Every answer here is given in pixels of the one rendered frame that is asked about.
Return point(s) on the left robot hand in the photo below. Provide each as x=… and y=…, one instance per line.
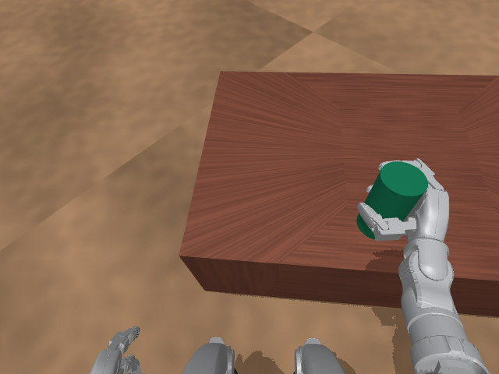
x=110, y=360

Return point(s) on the right robot arm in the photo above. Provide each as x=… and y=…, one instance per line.
x=439, y=342

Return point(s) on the can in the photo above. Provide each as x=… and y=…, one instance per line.
x=397, y=189

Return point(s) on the right robot hand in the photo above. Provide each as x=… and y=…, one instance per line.
x=428, y=218

